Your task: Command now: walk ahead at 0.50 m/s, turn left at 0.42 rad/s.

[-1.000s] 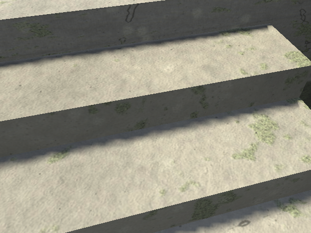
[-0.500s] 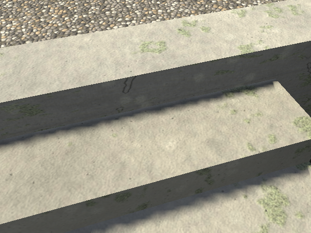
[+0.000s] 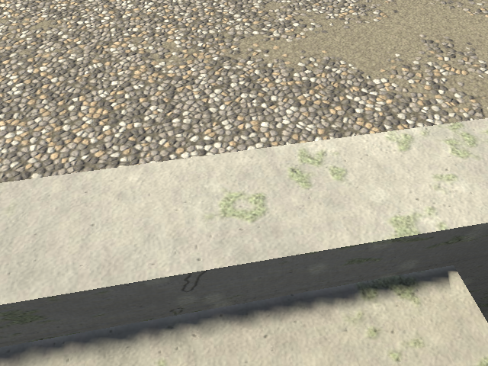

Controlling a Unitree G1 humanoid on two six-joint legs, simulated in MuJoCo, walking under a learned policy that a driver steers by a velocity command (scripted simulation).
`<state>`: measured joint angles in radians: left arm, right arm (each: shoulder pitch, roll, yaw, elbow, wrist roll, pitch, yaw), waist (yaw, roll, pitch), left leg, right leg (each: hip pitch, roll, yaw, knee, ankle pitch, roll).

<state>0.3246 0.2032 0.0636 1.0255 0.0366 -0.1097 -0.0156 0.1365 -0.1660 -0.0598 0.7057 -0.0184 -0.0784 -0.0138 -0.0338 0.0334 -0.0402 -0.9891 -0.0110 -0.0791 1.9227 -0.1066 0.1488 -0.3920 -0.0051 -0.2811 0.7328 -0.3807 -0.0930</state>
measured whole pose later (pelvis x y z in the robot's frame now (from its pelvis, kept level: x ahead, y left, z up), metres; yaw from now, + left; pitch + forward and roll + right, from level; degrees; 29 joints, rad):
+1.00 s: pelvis +0.66 +0.09 +0.32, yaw +33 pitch +2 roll -3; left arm 0.20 0.21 0.08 0.82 0.04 -0.07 0.01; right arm 0.23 -0.23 -0.10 0.66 -0.04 -0.07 0.00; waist -0.03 0.05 -0.03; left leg -0.76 -0.08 -0.08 1.79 -0.19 0.14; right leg -0.55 -0.04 -0.22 1.02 -0.50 -0.05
